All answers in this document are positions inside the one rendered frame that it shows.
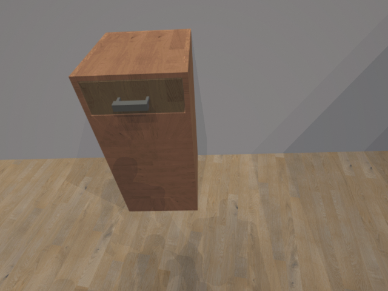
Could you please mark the cabinet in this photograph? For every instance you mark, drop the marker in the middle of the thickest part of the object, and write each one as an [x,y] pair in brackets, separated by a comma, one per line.
[152,156]

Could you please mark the drawer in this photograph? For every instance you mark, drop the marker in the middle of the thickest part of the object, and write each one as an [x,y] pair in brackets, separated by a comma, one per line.
[166,94]

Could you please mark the handle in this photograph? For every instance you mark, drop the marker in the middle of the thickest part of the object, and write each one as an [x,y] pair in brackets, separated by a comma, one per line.
[128,106]

